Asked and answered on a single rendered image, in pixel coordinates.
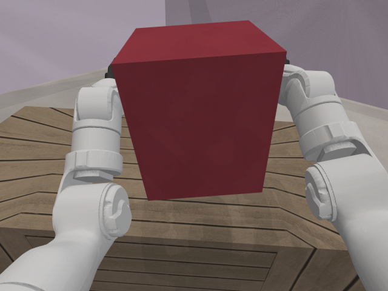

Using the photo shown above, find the robot right upper arm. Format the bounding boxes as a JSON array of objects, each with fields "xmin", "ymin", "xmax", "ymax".
[{"xmin": 305, "ymin": 153, "xmax": 388, "ymax": 291}]

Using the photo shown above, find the pedestal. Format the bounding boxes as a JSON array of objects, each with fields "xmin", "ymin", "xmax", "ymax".
[{"xmin": 0, "ymin": 106, "xmax": 366, "ymax": 291}]

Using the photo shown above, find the robot left forearm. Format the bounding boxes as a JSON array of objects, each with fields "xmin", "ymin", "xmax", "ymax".
[{"xmin": 52, "ymin": 78, "xmax": 124, "ymax": 231}]

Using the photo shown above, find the robot right forearm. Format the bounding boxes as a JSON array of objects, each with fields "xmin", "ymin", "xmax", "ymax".
[{"xmin": 278, "ymin": 64, "xmax": 388, "ymax": 179}]

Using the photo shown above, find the robot left upper arm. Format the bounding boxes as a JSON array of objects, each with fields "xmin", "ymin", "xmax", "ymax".
[{"xmin": 0, "ymin": 182, "xmax": 132, "ymax": 291}]

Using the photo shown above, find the left robot hand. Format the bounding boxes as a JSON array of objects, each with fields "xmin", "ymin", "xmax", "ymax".
[{"xmin": 105, "ymin": 58, "xmax": 115, "ymax": 79}]

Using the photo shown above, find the carton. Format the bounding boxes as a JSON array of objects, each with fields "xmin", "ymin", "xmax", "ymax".
[{"xmin": 111, "ymin": 20, "xmax": 287, "ymax": 201}]

